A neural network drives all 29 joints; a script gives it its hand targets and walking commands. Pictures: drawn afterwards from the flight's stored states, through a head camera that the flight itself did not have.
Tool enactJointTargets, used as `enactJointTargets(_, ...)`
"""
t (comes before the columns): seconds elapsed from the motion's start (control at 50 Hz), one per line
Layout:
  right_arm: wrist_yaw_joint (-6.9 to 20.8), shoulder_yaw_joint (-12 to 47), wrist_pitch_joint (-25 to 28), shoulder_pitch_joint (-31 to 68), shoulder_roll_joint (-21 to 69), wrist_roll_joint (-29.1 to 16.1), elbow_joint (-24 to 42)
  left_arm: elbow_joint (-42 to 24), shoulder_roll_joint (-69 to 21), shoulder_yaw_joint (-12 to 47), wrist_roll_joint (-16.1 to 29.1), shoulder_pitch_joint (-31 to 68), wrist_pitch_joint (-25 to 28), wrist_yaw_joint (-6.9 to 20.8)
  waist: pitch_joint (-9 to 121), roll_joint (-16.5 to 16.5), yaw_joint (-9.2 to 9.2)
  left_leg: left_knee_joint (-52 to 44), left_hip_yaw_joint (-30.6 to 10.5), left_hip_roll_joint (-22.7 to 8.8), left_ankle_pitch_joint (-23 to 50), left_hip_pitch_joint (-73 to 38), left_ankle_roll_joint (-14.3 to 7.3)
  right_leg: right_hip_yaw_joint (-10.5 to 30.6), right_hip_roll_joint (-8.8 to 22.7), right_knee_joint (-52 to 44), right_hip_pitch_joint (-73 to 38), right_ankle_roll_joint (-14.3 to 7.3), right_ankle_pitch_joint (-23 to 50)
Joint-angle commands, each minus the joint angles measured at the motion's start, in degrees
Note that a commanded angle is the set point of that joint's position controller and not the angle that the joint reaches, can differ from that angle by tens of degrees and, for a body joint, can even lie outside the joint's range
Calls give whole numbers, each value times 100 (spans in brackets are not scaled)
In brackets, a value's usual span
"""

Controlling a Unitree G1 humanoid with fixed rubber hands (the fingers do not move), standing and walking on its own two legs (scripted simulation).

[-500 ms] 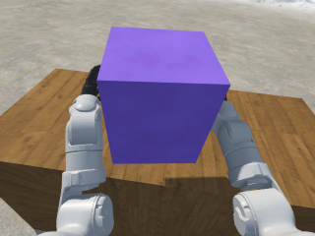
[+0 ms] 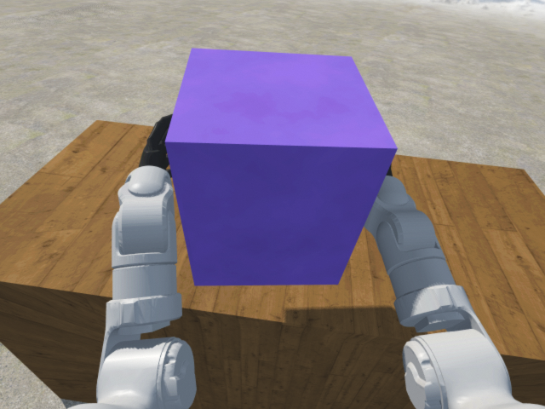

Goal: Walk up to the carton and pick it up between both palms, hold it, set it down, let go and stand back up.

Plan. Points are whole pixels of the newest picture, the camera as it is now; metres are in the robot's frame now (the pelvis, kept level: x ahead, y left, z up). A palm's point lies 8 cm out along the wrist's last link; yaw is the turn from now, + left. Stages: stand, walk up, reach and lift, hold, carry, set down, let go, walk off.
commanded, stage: hold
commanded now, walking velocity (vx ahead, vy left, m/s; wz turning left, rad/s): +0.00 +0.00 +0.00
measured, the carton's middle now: (270, 175) +0.37 +0.00 +0.21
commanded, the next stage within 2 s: set down in 1.60 s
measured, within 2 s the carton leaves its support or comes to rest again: neither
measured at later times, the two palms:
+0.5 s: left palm (153, 170) +0.37 +0.16 +0.21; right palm (372, 177) +0.37 -0.15 +0.20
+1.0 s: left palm (155, 170) +0.37 +0.15 +0.21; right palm (374, 176) +0.37 -0.15 +0.20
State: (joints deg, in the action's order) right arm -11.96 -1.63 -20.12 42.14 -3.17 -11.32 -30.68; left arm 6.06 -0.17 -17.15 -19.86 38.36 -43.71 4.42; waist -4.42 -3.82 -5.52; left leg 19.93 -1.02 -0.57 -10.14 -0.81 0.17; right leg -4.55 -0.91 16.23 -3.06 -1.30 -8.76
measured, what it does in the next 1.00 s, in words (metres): stands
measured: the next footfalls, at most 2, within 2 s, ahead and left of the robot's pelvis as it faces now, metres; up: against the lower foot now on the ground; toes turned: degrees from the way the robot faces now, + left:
none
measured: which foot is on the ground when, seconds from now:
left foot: down 0.00-1.00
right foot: down 0.00-1.00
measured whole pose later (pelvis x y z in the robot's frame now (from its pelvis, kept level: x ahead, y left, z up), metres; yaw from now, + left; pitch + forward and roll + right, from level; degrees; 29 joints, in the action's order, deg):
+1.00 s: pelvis +0.00 +0.00 +0.00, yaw +0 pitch -11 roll -1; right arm -12.5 -0.3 -20.1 41.4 -3.6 -12.3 -29.3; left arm 4.1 -0.1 -16.9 -19.5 37.2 -44.0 4.5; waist -4.5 -3.8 -5.8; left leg 20.1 -1.1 -0.7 -10.6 -1.2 0.2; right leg -4.6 -1.1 15.9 -3.9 -1.3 -9.1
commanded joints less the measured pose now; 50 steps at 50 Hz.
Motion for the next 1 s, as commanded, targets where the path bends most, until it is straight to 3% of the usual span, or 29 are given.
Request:
enactJointTargets(0.0, 586, 1882, 302, 4210, 3287, -397, 1660, -445, -3012, 2499, 914, 3661, 319, 674, 2384, 524, -42, -300, 286, 283, 1089, -150, 78, -53, -189, -126, -476, 366, 809)
enactJointTargets(0.06, 576, 1825, 290, 4177, 3210, -357, 1590, -264, -3057, 2518, 904, 3530, 304, 657, 2294, 515, -108, -301, 277, 266, 1107, -200, 94, -55, -207, -181, -383, 358, 759)
enactJointTargets(0.16, 570, 1886, 300, 4190, 3150, -479, 1568, -314, -2988, 2338, 787, 3398, 249, 696, 2238, 464, -8, -240, 276, 270, 1474, -232, 112, -67, -244, -144, -583, 351, 1030)
enactJointTargets(0.18, 555, 1941, 286, 4227, 3168, -489, 1612, -185, -2946, 2227, 739, 3306, 215, 722, 2183, 377, 56, -250, 303, 292, 1434, -186, 61, -42, -227, -161, -646, 372, 1074)
enactJointTargets(0.2, 556, 1852, 250, 4125, 3137, -458, 1459, -254, -2939, 2252, 778, 3418, 237, 735, 2187, 382, -42, -304, 294, 282, 1291, -204, 94, -60, -232, -154, -586, 378, 976)
enactJointTargets(0.24, 596, 1894, 313, 4245, 3228, -468, 1606, -391, -3016, 2317, 844, 3527, 271, 728, 2373, 382, 12, -302, 297, 265, 1324, -181, 79, -85, -247, -140, -593, 355, 938)
enactJointTargets(0.28, 611, 1806, 322, 4254, 3237, -403, 1506, -354, -3030, 2370, 854, 3683, 308, 706, 2271, 454, -52, -321, 282, 260, 1165, -172, 85, -84, -224, -161, -457, 340, 736)
enactJointTargets(0.38, 614, 1783, 295, 4214, 3199, -366, 1326, -181, -2918, 2156, 679, 3598, 257, 731, 2041, 469, 54, -415, 333, 271, 971, -12, 22, -52, -187, -192, -496, 336, 627)
enactJointTargets(0.4, 627, 1721, 330, 4271, 3201, -381, 1421, -305, -2999, 2336, 813, 3720, 272, 723, 2225, 559, -47, -394, 308, 247, 970, -89, 69, -66, -203, -162, -453, 321, 572)
enactJointTargets(0.46, 617, 1879, 443, 4486, 3347, -454, 1847, -492, -3193, 2696, 1016, 3801, 349, 633, 2725, 643, -82, -178, 256, 259, 1420, -357, 139, -99, -246, -109, -438, 332, 870)
enactJointTargets(0.52, 632, 1692, 403, 4342, 3222, -326, 1493, -160, -3107, 2508, 877, 3642, 334, 619, 2276, 554, -125, -289, 268, 242, 1107, -239, 97, -103, -224, -181, -319, 321, 576)
enactJointTargets(0.56, 639, 1629, 325, 4148, 3147, -263, 1246, -76, -3035, 2309, 759, 3522, 291, 664, 2067, 473, -94, -443, 287, 227, 800, -53, 52, -85, -212, -207, -375, 320, 409)
enactJointTargets(0.58, 647, 1599, 294, 4203, 3101, -256, 1118, 128, -2913, 2126, 645, 3492, 245, 693, 1855, 469, 12, -502, 325, 250, 633, 102, 4, -58, -173, -242, -387, 312, 277)
enactJointTargets(0.66, 620, 1833, 373, 4337, 3239, -447, 1584, -286, -3034, 2292, 788, 3498, 270, 705, 2474, 482, 21, -235, 310, 278, 1554, -273, 82, -60, -246, -106, -647, 349, 1079)
enactJointTargets(0.68, 588, 1870, 371, 4277, 3219, -471, 1644, -354, -3034, 2374, 824, 3450, 278, 704, 2513, 470, -47, -165, 296, 287, 1726, -390, 120, -62, -260, -95, -633, 363, 1260)
enactJointTargets(0.8, 519, 1975, 333, 4224, 3164, -502, 1782, -263, -2942, 2295, 751, 3201, 197, 756, 2279, 393, 14, -231, 299, 307, 1409, -188, 65, -49, -196, -129, -662, 389, 1249)
enactJointTargets(0.86, 500, 2153, 361, 4176, 3282, -607, 2025, -630, -2944, 2472, 877, 3317, 264, 727, 2586, 427, 10, -117, 287, 326, 1745, -311, 99, -38, -212, -29, -799, 421, 1643)
enactJointTargets(0.88, 482, 2138, 322, 4030, 3279, -617, 1955, -740, -2931, 2549, 913, 3332, 285, 712, 2502, 451, -67, -83, 266, 319, 1925, -371, 146, -39, -232, -29, -783, 426, 1766)
enactJointTargets(0.98, 479, 2053, 255, 4104, 3219, -495, 1934, -536, -2912, 2414, 803, 3336, 223, 757, 2257, 411, -15, -243, 287, 311, 1368, -197, 77, -40, -183, -127, -620, 418, 1260)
